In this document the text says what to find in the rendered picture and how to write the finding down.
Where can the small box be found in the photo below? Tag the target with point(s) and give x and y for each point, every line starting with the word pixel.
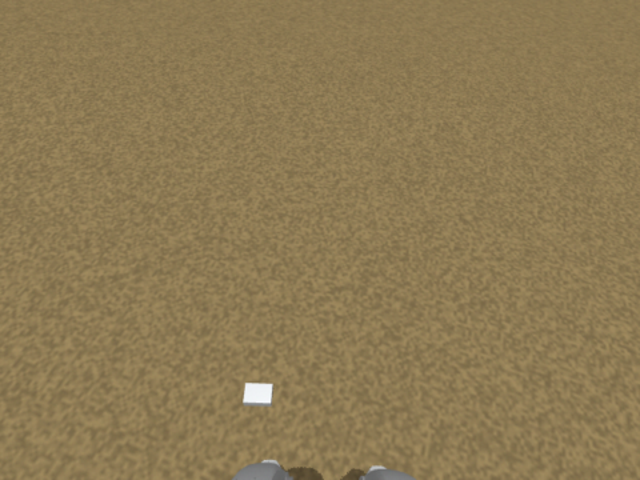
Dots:
pixel 258 394

